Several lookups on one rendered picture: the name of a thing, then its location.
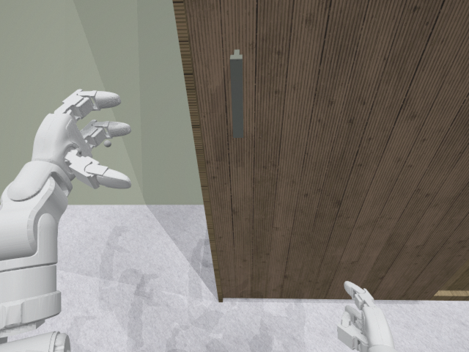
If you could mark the right robot hand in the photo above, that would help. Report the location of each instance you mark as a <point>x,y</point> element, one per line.
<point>370,327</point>

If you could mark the left robot hand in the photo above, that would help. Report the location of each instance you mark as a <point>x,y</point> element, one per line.
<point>58,136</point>

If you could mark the left robot forearm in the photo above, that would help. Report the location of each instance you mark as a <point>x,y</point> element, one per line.
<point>31,207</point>

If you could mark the wardrobe door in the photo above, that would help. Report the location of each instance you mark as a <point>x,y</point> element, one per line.
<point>354,161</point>
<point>460,280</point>

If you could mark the robot left upper arm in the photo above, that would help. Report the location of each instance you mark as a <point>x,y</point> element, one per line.
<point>48,342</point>

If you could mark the handle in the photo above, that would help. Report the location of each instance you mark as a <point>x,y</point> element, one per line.
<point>236,70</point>

